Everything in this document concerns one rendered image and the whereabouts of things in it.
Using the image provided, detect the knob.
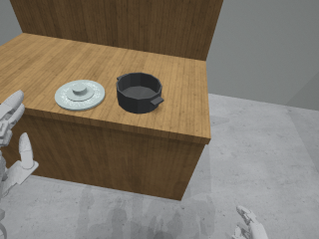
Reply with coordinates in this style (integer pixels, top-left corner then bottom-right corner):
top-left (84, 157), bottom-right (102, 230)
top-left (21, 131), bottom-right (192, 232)
top-left (72, 84), bottom-right (87, 95)

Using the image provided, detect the robot left hand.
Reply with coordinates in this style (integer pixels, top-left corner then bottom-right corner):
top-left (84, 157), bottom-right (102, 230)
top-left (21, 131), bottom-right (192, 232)
top-left (0, 90), bottom-right (39, 202)

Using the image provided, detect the table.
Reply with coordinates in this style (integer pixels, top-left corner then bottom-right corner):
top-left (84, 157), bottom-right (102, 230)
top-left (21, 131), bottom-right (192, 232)
top-left (0, 0), bottom-right (223, 201)

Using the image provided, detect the robot right hand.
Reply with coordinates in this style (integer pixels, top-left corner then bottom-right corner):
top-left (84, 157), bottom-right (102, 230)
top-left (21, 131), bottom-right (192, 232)
top-left (231, 204), bottom-right (269, 239)

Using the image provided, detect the pot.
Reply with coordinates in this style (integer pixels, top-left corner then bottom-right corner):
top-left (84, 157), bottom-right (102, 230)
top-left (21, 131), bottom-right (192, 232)
top-left (116, 72), bottom-right (164, 115)

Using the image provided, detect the lid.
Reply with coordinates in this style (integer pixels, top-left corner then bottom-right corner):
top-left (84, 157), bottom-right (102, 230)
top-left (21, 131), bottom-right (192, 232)
top-left (55, 80), bottom-right (106, 112)

